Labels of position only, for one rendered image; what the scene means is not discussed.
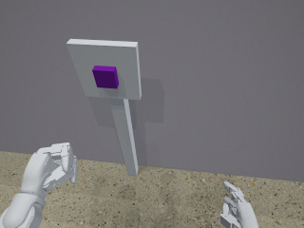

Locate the robot left hand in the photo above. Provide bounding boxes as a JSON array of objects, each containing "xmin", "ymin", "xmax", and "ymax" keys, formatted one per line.
[{"xmin": 20, "ymin": 142, "xmax": 78, "ymax": 199}]

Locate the robot right hand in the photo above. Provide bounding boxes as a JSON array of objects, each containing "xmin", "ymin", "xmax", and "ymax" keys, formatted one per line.
[{"xmin": 220, "ymin": 181, "xmax": 259, "ymax": 228}]

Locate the button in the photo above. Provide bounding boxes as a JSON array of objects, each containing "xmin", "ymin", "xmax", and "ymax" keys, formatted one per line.
[{"xmin": 92, "ymin": 66, "xmax": 119, "ymax": 89}]

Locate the left robot forearm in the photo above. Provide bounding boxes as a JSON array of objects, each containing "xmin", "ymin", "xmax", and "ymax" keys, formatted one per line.
[{"xmin": 0, "ymin": 192, "xmax": 46, "ymax": 228}]

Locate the panel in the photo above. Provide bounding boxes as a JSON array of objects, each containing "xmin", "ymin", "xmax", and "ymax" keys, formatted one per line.
[{"xmin": 66, "ymin": 39, "xmax": 142, "ymax": 177}]

